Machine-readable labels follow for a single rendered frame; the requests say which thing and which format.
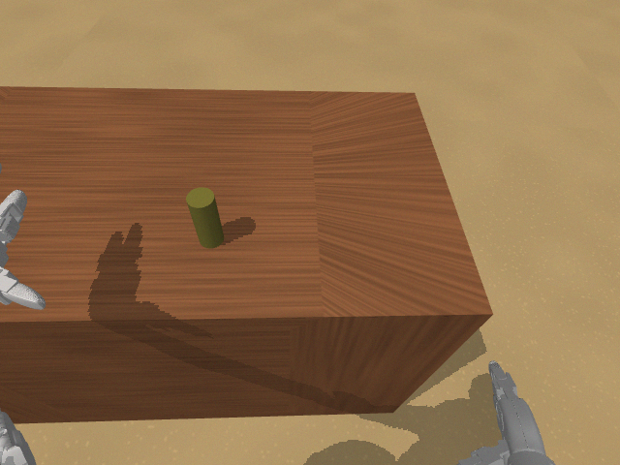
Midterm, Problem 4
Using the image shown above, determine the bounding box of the right robot hand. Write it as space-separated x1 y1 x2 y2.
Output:
456 360 546 465

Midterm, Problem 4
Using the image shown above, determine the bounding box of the left robot arm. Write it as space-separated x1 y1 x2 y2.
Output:
0 409 36 465

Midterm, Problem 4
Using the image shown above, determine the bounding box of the can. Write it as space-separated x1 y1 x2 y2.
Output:
186 187 224 249

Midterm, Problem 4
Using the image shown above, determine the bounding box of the left robot hand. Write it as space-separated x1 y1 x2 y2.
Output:
0 163 46 310

